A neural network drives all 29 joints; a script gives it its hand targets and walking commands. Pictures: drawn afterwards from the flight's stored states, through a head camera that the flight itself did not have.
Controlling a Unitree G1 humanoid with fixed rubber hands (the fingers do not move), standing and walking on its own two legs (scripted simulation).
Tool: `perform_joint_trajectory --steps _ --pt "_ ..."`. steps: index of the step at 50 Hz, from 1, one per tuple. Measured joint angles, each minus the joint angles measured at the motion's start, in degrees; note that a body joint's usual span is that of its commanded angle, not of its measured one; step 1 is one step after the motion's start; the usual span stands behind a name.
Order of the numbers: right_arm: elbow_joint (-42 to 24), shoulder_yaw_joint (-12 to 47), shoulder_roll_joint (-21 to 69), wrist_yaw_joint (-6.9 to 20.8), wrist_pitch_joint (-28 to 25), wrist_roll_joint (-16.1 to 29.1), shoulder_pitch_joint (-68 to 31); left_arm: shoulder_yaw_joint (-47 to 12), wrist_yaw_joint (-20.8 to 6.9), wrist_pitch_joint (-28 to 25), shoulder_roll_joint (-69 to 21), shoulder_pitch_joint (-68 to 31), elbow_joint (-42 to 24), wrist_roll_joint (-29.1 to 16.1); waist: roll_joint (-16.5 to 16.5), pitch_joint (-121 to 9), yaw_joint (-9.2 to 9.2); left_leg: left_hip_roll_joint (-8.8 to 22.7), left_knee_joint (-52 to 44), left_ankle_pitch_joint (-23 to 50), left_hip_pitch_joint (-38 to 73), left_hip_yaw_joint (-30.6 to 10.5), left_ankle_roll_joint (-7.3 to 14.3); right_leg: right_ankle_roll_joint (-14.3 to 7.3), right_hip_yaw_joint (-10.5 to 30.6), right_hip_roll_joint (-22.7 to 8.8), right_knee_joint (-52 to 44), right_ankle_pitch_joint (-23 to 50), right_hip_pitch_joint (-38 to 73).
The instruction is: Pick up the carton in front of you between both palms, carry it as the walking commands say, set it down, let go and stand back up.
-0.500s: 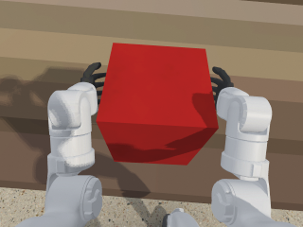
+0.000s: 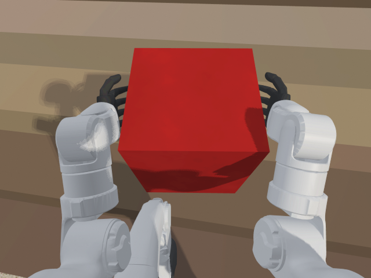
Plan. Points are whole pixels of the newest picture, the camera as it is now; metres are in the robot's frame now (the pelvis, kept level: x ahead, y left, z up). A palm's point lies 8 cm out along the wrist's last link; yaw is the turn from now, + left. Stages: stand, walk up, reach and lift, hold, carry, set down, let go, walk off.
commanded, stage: carry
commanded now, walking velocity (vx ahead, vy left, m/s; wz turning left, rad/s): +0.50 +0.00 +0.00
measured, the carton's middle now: (191, 130) +0.40 +0.02 +0.08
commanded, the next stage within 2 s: none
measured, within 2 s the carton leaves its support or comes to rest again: neither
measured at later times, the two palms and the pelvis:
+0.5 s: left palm out of the picture +0.72 +0.18 +0.39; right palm out of the picture +0.70 -0.12 +0.42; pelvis +0.33 +0.05 +0.20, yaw -1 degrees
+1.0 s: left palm out of the picture +1.00 +0.30 +0.58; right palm out of the picture +1.03 +0.00 +0.57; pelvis +0.62 +0.15 +0.36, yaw +0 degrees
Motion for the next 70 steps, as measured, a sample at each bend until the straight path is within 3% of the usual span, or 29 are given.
perform_joint_trajectory --steps 2,3,4,6,7,9,15,19,22,25,26,27,28,30,32,34,40,43,46,48,50,52,53,55,56,58,60,65,70 --pt "3.1 1.5 0.6 0.0 -1.0 -0.5 0.3 1.3 -0.2 0.5 0.6 1.2 0.7 -0.2 0.0 -0.6 -2.85 -2.2 -18.8 7.9 8.6 2.8 0.8 -1.3 -0.1 -1.5 2.2 4.6 0.7" --pt "4.2 2.3 1.1 -0.1 -1.5 -0.7 0.6 1.8 -0.5 0.8 1.0 1.7 1.0 -0.2 -0.4 0.0 -5.49 -3.8 -24.4 10.8 13.4 3.6 1.2 -1.7 0.4 -2.7 9.7 7.1 -1.4" --pt "4.7 3.0 1.1 -0.5 -2.0 -0.7 0.8 2.2 -1.0 0.6 1.3 1.5 1.6 0.0 -0.8 1.2 -7.82 -4.7 -25.4 12.2 15.7 4.3 2.0 -1.1 3.9 -2.1 24.8 7.1 -6.8" --pt "5.2 4.1 0.9 -1.2 -3.1 0.0 1.9 2.4 -2.0 0.0 1.8 0.8 3.1 0.9 -1.8 3.3 -10.9 -5.7 -28.5 13.5 20.6 4.7 3.0 -1.4 12.5 4.4 60.6 6.2 -19.5" --pt "5.2 4.5 0.6 -1.4 -3.6 0.8 3.0 2.3 -2.2 -0.1 1.5 1.1 3.3 1.4 -2.4 3.9 -11.91 -6.4 -31.5 13.6 24.0 4.7 3.0 -2.1 14.0 7.0 73.5 6.4 -24.4" --pt "5.2 4.6 0.1 -1.7 -3.9 2.4 4.9 2.3 -2.3 0.2 0.1 2.2 2.7 2.9 -2.6 4.3 -12.98 -7.2 -39.7 13.4 31.3 4.3 2.3 -3.5 13.1 9.5 88.3 6.4 -32.6" --pt "7.4 3.7 -1.3 -1.7 -5.2 4.8 3.0 1.4 -2.6 0.0 -1.0 2.4 1.1 5.4 0.6 1.9 -14.13 -6.1 -64.2 16.8 51.1 1.1 0.7 -5.8 1.6 7.5 93.0 -3.6 -51.9" --pt "10.1 2.6 -3.2 -1.7 -4.8 5.8 -0.9 0.2 -2.7 0.4 0.2 -1.3 3.6 6.1 -0.1 -2.2 -14.7 -4.9 -70.9 15.3 59.6 -1.7 -0.8 -8.1 -0.6 5.3 105.4 -11.8 -66.5" --pt "12.6 1.5 -5.1 -1.5 -3.2 6.8 -3.5 -1.3 -2.0 2.0 0.9 -4.1 6.2 6.3 -0.6 -4.6 -12.23 -3.1 -78.1 16.1 67.5 -2.5 -2.3 -7.8 -3.2 3.3 94.3 -10.9 -71.4" --pt "15.0 -0.1 -6.5 -0.2 -0.5 6.3 -5.0 -3.5 -0.5 4.5 2.0 -6.7 10.1 4.5 -1.1 -7.5 -7.71 -1.5 -81.9 22.0 70.8 -1.6 -0.2 -9.2 -7.9 4.5 70.5 -4.9 -63.2" --pt "15.5 -0.9 -6.8 0.2 0.6 5.9 -4.9 -4.4 0.0 5.1 2.2 -7.0 11.6 3.7 -0.7 -8.2 -5.4 -0.5 -78.7 24.7 69.8 -0.6 0.2 -9.6 -8.7 5.9 64.7 -7.6 -57.2" --pt "15.9 -1.9 -7.2 0.6 1.8 5.4 -4.8 -5.4 0.5 5.7 2.3 -7.6 13.4 2.8 -0.5 -8.6 -2.98 0.8 -70.5 34.0 66.9 -0.1 -0.4 -9.3 -8.8 7.4 57.3 -6.5 -50.5" --pt "16.4 -2.8 -7.7 1.2 2.6 4.8 -5.3 -6.2 1.1 5.9 2.4 -8.7 15.0 2.1 0.0 -7.7 -0.38 1.1 -56.0 36.6 61.5 -2.7 -2.4 -8.8 -9.1 8.3 54.5 -7.5 -47.4" --pt "18.0 -4.6 -7.9 2.4 2.9 2.9 -6.3 -7.4 2.1 5.5 2.6 -9.8 17.8 0.8 0.8 -6.2 3.73 -3.6 -19.0 30.5 48.1 -10.7 -4.7 -8.7 -9.3 9.2 49.9 -7.3 -42.6" --pt "18.3 -6.4 -6.4 2.8 3.4 0.3 -5.8 -8.2 2.6 5.5 3.0 -9.2 19.3 -0.7 0.7 -5.4 6.84 -8.1 5.5 25.1 38.6 -13.6 -3.4 -7.7 -8.3 9.8 42.8 -5.6 -36.5" --pt "17.6 -7.8 -4.7 2.9 4.0 -1.6 -5.9 -8.7 3.4 5.8 4.3 -9.3 19.8 -2.8 -0.3 -4.0 8.29 -9.0 14.0 23.0 31.2 -13.5 -1.2 -6.0 -6.8 9.3 34.9 -3.5 -29.9" --pt "16.2 -8.8 -5.9 3.1 5.1 -2.9 -10.8 -6.6 4.1 4.3 5.4 -16.2 23.1 -4.5 -1.0 -4.2 7.36 -1.8 1.0 17.0 16.1 -6.4 1.0 -3.7 -3.8 4.9 18.7 -0.7 -17.0" --pt "19.0 -8.3 -7.4 3.1 5.8 -2.6 -12.0 -4.5 3.4 4.4 4.0 -17.8 26.0 -2.2 0.4 -9.0 6.32 -0.1 14.7 12.3 9.6 -5.4 1.3 -2.7 -2.3 3.4 14.0 -1.5 -13.2" --pt "22.1 -7.0 -9.1 2.9 6.7 -2.1 -13.5 -3.6 2.3 5.0 3.3 -18.4 27.7 -0.5 1.8 -11.5 5.31 0.8 26.2 -5.5 1.8 -6.9 1.0 -1.0 -0.7 0.9 8.9 -2.3 -8.1" --pt "23.9 -5.4 -9.1 2.3 6.4 -1.6 -14.4 -2.7 1.5 5.7 3.9 -17.8 27.1 0.0 1.6 -10.8 3.39 2.9 14.7 -7.1 -1.5 -6.2 0.8 0.6 -0.1 -1.8 2.9 -1.6 -2.6" --pt "25.5 -3.6 -8.1 1.5 5.8 -1.2 -14.2 -0.9 0.9 6.5 4.4 -16.4 26.1 0.6 0.2 -10.7 0.0 3.1 -6.6 0.4 2.4 -2.4 0.5 0.7 -0.2 -5.5 -2.9 2.0 1.7" --pt "26.8 -1.3 -6.4 0.3 4.6 -0.4 -13.2 1.5 0.0 7.0 4.8 -14.4 25.1 1.8 -0.4 -9.5 -5.63 0.2 -19.2 10.2 10.5 0.5 -0.7 -0.3 0.6 -8.8 5.4 4.6 0.2" --pt "26.4 -0.3 -5.5 0.3 3.8 0.7 -12.3 3.0 -0.8 6.4 5.2 -13.6 24.8 2.4 -0.6 -7.8 -8.78 -0.8 -19.9 11.1 12.6 1.2 -1.8 -0.2 3.9 -8.6 19.2 6.2 -4.9" --pt "24.4 2.2 -3.5 -0.9 2.0 1.8 -9.2 5.0 -1.9 5.2 6.0 -12.6 24.3 3.5 -1.8 -4.0 -12.82 -1.5 -23.0 10.0 17.0 1.4 -2.9 0.1 12.9 -0.7 55.6 8.2 -18.8" --pt "23.0 3.0 -2.7 -1.3 1.3 2.5 -6.9 5.6 -2.2 5.1 5.8 -11.7 23.6 4.1 -3.1 -2.6 -13.95 -2.1 -26.0 9.9 19.9 1.6 -3.0 -0.7 14.3 2.9 69.9 9.2 -24.3" --pt "19.5 3.7 -1.6 -2.0 0.7 3.6 -2.7 6.1 -2.2 5.2 4.6 -9.2 20.8 4.8 -4.7 -0.3 -14.51 -3.0 -33.3 11.0 26.2 2.1 -3.3 -2.8 12.7 7.5 86.8 10.1 -33.0" --pt "16.3 3.4 -1.2 -2.2 0.1 4.0 -0.2 5.3 -2.2 5.1 3.3 -6.7 16.9 5.0 -4.9 1.6 -13.57 -3.6 -41.1 12.7 32.5 2.7 -2.9 -4.1 9.2 9.0 93.4 8.8 -40.3" --pt "11.7 1.9 0.1 -1.9 -2.8 3.2 1.1 3.5 -2.5 2.8 1.8 -3.1 9.6 4.5 -2.4 1.7 -11.64 -3.5 -58.4 16.1 45.9 3.0 -2.3 -6.3 2.4 6.6 89.7 0.3 -53.2" --pt "11.0 2.2 -0.5 -1.0 -3.8 2.6 1.3 0.9 -2.9 1.4 2.5 -2.6 9.3 4.3 -2.2 -3.0 -12.35 -2.2 -68.1 15.4 56.4 0.4 -3.7 -8.1 2.3 3.5 110.3 -15.0 -69.4"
